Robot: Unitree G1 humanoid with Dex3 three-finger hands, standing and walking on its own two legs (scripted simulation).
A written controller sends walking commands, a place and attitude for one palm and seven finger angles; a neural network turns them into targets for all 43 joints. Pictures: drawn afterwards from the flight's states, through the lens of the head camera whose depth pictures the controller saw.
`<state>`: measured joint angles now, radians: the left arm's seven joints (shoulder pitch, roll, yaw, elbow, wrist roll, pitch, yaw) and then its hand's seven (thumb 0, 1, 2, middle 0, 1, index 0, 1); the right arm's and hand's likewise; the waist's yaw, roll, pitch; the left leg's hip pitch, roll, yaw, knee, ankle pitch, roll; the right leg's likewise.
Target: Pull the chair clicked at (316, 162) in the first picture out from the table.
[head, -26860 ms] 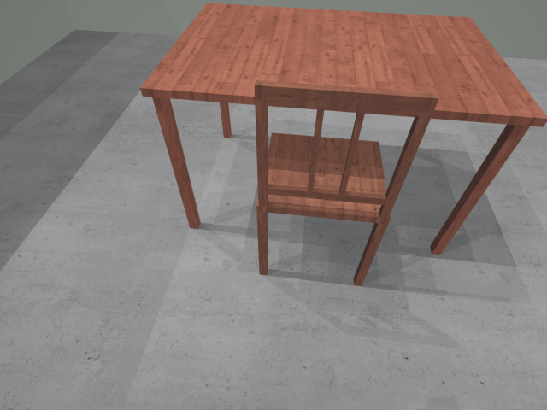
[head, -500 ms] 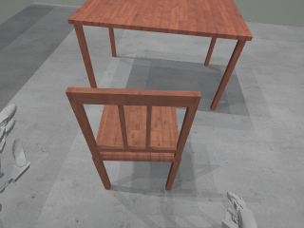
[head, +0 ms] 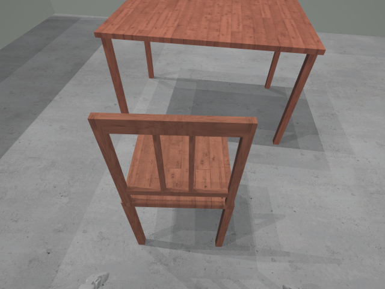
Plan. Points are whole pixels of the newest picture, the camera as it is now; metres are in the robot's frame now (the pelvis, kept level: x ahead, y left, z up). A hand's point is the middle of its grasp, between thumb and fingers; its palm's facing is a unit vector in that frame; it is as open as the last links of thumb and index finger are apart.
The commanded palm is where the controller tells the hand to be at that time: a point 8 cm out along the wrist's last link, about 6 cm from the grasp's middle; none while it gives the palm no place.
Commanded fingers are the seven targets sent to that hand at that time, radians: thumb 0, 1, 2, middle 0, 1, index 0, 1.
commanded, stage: let the arm hang, fingers relaxed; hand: left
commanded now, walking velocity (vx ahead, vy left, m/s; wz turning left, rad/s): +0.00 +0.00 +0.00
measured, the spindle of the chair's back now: (160, 164) +0.48 +0.12 -0.10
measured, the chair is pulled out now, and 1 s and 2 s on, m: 0.60 0.60 0.60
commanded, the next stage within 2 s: look to check the result in 0.88 s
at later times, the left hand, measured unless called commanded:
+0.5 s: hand out of the picture -0.04 +0.16 -0.16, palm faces -0.02 -0.98 -0.21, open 7.4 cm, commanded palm none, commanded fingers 0.00 0.90 0.90 -0.20 -0.30 -0.20 -0.30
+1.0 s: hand out of the picture -0.01 +0.14 -0.17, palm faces -0.02 -0.98 -0.18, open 7.3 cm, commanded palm none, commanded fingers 0.00 0.90 0.90 -0.20 -0.30 -0.20 -0.30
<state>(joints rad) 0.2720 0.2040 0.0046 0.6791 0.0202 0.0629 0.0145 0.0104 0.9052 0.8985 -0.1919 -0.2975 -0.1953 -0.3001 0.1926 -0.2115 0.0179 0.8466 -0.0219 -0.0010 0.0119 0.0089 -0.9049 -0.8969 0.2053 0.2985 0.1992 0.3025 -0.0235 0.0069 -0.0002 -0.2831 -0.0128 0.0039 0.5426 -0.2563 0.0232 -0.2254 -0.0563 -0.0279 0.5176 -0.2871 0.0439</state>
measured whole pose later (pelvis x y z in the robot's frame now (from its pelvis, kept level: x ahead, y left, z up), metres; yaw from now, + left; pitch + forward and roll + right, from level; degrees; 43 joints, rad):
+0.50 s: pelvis +0.00 -0.01 +0.01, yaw -1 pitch +0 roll +0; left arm 0.35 0.16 -0.04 1.09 0.01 0.01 0.03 0.01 0.91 0.90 -0.20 -0.30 -0.20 -0.30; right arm 0.34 -0.15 0.01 1.08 -0.01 0.00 -0.02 0.00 -0.91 -0.90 0.20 0.30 0.20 0.30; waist 0.00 0.03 0.06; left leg -0.24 0.01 0.01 0.46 -0.21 0.00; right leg -0.20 -0.03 -0.02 0.46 -0.25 0.02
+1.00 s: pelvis +0.00 -0.03 +0.01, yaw -1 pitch -1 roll +0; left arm 0.30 0.13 -0.03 1.07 0.01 0.01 0.03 0.01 0.92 0.90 -0.20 -0.30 -0.20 -0.30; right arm 0.32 -0.13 0.00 1.08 -0.01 0.00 -0.03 0.00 -0.91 -0.90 0.20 0.30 0.20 0.30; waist -0.01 0.02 0.06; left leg -0.23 0.03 0.00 0.46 -0.21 -0.02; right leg -0.19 -0.01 -0.03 0.45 -0.25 0.00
